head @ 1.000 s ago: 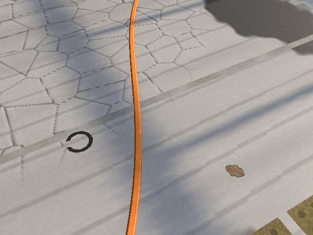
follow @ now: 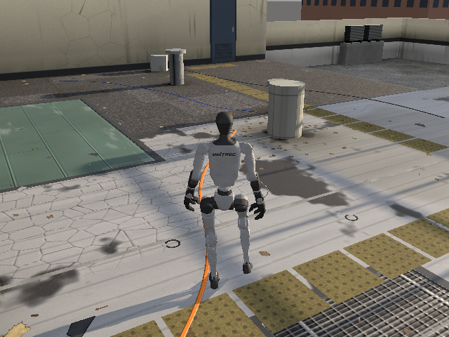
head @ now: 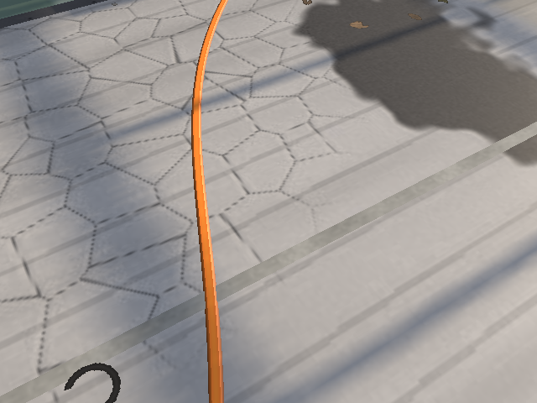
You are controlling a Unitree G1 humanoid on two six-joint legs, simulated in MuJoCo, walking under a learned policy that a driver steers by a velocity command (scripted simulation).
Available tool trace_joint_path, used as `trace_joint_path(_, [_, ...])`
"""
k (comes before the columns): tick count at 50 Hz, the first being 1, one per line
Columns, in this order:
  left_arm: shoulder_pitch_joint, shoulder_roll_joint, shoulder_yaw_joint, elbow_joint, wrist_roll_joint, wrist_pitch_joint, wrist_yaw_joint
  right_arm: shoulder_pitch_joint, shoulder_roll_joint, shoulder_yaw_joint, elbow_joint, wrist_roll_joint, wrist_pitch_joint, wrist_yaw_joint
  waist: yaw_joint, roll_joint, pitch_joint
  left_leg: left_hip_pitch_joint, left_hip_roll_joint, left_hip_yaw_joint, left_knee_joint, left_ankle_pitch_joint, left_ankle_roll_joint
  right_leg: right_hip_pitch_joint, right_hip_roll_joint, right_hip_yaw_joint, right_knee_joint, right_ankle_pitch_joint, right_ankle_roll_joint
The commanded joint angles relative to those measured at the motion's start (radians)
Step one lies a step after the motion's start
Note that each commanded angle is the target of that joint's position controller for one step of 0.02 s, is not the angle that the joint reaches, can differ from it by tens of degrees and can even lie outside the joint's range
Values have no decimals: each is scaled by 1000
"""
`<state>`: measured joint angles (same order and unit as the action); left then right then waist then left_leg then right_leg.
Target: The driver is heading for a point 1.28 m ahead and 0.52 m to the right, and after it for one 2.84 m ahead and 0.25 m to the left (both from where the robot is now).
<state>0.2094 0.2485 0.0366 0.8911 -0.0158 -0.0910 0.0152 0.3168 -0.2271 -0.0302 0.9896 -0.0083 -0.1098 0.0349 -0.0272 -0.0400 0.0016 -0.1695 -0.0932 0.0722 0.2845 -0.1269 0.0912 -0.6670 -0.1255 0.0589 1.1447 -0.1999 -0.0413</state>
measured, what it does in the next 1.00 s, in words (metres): walks ahead, turning right: right foot, then left foot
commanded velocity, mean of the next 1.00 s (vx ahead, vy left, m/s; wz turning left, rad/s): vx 0.50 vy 0.00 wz -0.48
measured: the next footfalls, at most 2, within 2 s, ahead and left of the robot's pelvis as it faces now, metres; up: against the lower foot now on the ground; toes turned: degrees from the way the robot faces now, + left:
right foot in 0.32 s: +0.34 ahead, -0.18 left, +0.00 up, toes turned -11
left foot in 0.82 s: +0.67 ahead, -0.08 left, +0.00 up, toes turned -28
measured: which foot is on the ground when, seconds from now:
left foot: down 0.00-0.34, up 0.36-0.80, down 0.82-1.00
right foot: up 0.00-0.30, down 0.32-0.82, up 0.84-1.00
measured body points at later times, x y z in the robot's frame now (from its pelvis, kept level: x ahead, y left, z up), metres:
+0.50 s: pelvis +0.28 -0.10 -0.01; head +0.31 -0.12 +0.44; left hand +0.44 +0.13 -0.12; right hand +0.34 -0.39 -0.13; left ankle +0.28 +0.07 -0.65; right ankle +0.30 -0.17 -0.74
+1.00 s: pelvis +0.56 -0.14 +0.00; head +0.58 -0.14 +0.44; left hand +0.79 +0.05 -0.12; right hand +0.52 -0.43 -0.11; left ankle +0.64 -0.06 -0.74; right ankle +0.46 -0.24 -0.65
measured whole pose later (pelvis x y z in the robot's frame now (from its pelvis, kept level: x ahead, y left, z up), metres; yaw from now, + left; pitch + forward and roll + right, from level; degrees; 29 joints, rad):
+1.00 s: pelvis +0.56 -0.14 +0.00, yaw -31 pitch +2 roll +1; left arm 0.29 0.29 0.07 0.71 -0.02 -0.04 0.01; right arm 0.22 -0.26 -0.06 0.78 -0.01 -0.11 0.01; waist -0.02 -0.05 0.01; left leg -0.27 -0.03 0.06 0.41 -0.17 0.04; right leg -0.53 -0.02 0.08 1.18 -0.34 -0.03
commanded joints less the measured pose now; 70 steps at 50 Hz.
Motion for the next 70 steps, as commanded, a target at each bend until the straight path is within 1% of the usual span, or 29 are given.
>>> trace_joint_path(1, [58,44,13,-31,7,10,5,-51,-133,-23,-53,-3,-22,-20,49,78,48,-94,292,-173,-203,91,162,-28,-46,13,-110,162,21])
trace_joint_path(6, [-119,25,6,-89,-4,0,-18,27,-162,-25,-28,6,-11,-37,-21,73,56,46,297,-76,-194,119,110,-37,0,-21,-400,326,9])
trace_joint_path(12, [-238,28,2,-177,-8,1,-62,73,-180,-34,-4,16,23,-42,-50,79,92,278,373,-23,-89,202,75,-100,32,-63,-521,148,-35])
trace_joint_path(14, [-188,57,15,-191,-6,0,-74,33,-208,-41,-23,18,38,-46,-5,111,44,283,370,20,41,507,48,30,86,-127,-534,43,-69])
trace_joint_path(16, [98,150,71,-123,-10,2,-69,8,-196,-35,-52,8,53,-56,134,91,-121,155,298,96,428,720,-7,441,177,-155,-590,86,-127])
trace_joint_path(17, [265,269,107,-100,-8,12,-48,23,-163,-17,-92,-15,40,-58,178,-78,-243,-129,234,119,792,360,-55,761,-38,178,-610,123,-210])
trace_joint_path(18, [239,308,106,-125,-6,5,-51,92,-44,20,-125,-9,-4,-38,91,-283,-372,-534,12,-30,1115,-399,-100,1066,-244,755,-805,-22,-404])
trace_joint_path(19, [252,217,84,-123,2,4,-51,-1,-162,-7,-137,22,-48,-21,142,-157,-356,-644,85,-190,1166,-375,-61,1066,-214,721,-848,-40,-348])
trace_joint_path(20, [202,168,72,-133,7,3,-44,-88,-182,-13,-172,48,-65,-17,132,-107,-228,-681,127,-170,1134,-297,-38,952,-172,547,-834,45,-299])
trace_joint_path(21, [118,147,63,-156,7,2,-46,-111,-169,-12,-175,35,-65,-24,83,33,-148,-629,174,-162,1043,-222,-40,782,-129,419,-846,162,-269])
trace_joint_path(22, [57,116,54,-179,9,3,-46,-113,-175,-23,-173,17,-55,-32,47,58,-114,-556,205,-158,952,-186,-49,662,-94,339,-865,246,-248])
trace_joint_path(26, [51,141,58,-194,5,-1,-33,-107,-133,-29,-207,-7,-5,-37,-5,24,-53,-470,205,-134,777,-109,-109,473,-33,233,-931,376,-259])
trace_joint_path(32, [143,169,69,-179,-6,12,-5,-338,-96,-17,-288,1,-9,-36,74,-39,-6,-411,122,-112,327,215,-131,430,38,180,-915,231,-184])
trace_joint_path(37, [179,166,72,-167,-12,24,3,-394,-148,-33,-332,13,-28,-19,82,-61,-1,-361,103,-155,200,170,-101,540,-18,310,-820,152,-160])
trace_joint_path(40, [139,154,69,-185,-5,39,8,-259,-183,-56,-303,10,-43,-20,7,-88,-52,-165,86,-123,138,77,-54,557,12,343,-685,259,-128])
trace_joint_path(41, [117,113,53,-205,3,37,3,-131,-218,-71,-283,-3,-48,-26,-55,-57,-159,59,169,-182,159,77,-6,483,68,297,-503,260,-96])
trace_joint_path(42, [180,57,36,-227,2,31,1,23,-291,-91,-273,-17,-42,-35,-72,119,-312,429,379,-459,168,7,100,203,189,174,-172,33,-27])
trace_joint_path(43, [286,55,24,-240,-17,21,0,66,-293,-94,-248,-2,-27,-25,-30,401,-382,582,526,-836,62,-201,189,-58,220,129,50,-414,0])
trace_joint_path(44, [241,152,45,-218,-28,25,0,24,-201,-73,-271,12,-22,-28,-47,259,-261,481,508,-793,32,-367,154,-142,146,155,164,-345,6])
trace_joint_path(46, [98,170,54,-246,-5,36,-1,-76,-151,-54,-282,6,-7,-31,-31,95,-63,190,428,-521,-17,-209,98,-107,75,89,140,-181,13])
trace_joint_path(49, [112,97,47,-246,-10,45,-11,-99,-123,-46,-251,-5,-15,-21,19,139,-9,11,334,-327,-97,-42,99,3,33,66,49,-107,7])
trace_joint_path(52, [68,73,39,-266,-1,47,-8,-72,-157,-58,-218,4,-27,-14,25,116,6,17,337,-245,-132,106,134,-39,28,64,-62,-34,18])
trace_joint_path(56, [-45,55,24,-293,8,27,-23,-43,-184,-60,-189,18,-12,-20,-3,103,11,63,312,-142,-136,215,117,-35,14,3,-304,151,26])
trace_joint_path(62, [-223,52,17,-354,-9,12,-51,63,-222,-61,-135,35,20,-21,-65,124,58,148,345,-119,-98,180,91,30,57,-66,-540,155,9])
trace_joint_path(65, [-174,91,33,-354,-4,7,-57,49,-247,-65,-121,43,38,-27,-4,149,28,200,367,-111,7,379,63,156,99,-94,-621,70,-39])
trace_joint_path(67, [100,175,79,-273,10,10,-43,35,-216,-51,-127,37,41,-34,132,109,-151,68,283,-24,344,516,7,585,105,-85,-651,139,-99])
trace_joint_path(68, [253,280,102,-256,32,16,-29,78,-131,-20,-167,12,26,-31,154,-83,-313,-288,177,20,735,157,-57,975,-163,284,-635,127,-221])
trace_joint_path(69, [272,275,97,-245,14,18,-31,110,-95,-4,-162,16,3,-26,131,-231,-411,-515,70,-99,966,-432,-75,1082,-292,655,-796,26,-317])
trace_joint_path(70, [231,204,73,-246,13,15,-35,45,-191,-32,-175,44,-10,-18,139,-139,-296,-618,134,-163,1048,-407,-62,993,-257,571,-819,-23,-275])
